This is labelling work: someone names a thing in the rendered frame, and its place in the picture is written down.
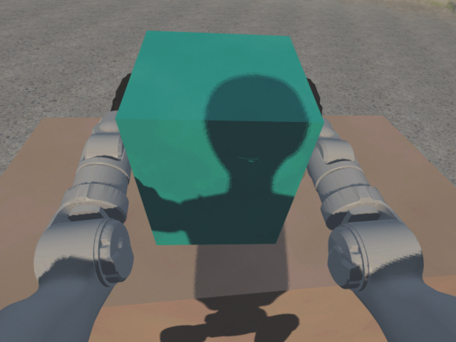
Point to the left robot forearm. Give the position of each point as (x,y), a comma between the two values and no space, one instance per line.
(102,177)

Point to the right robot upper arm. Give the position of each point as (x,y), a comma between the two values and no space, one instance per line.
(381,262)

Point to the carton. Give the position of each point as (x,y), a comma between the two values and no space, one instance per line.
(218,129)

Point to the pedestal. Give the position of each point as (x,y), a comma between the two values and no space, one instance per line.
(281,292)

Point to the left robot hand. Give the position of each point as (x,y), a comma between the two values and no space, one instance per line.
(120,92)

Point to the left robot upper arm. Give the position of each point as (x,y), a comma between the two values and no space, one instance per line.
(77,266)

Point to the right robot hand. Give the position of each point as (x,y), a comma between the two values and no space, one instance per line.
(315,94)

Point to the right robot forearm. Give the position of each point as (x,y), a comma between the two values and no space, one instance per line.
(345,193)

